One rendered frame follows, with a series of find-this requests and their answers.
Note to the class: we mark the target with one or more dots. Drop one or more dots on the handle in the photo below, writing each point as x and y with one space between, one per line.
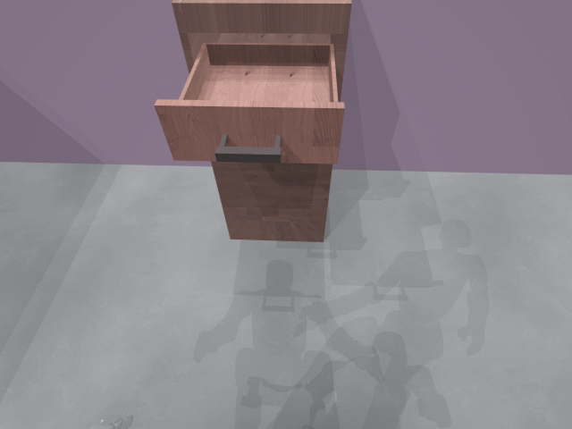
248 154

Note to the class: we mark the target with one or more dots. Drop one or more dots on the drawer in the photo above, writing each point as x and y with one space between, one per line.
253 92

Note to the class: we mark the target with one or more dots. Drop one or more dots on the cabinet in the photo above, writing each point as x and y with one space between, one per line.
269 201

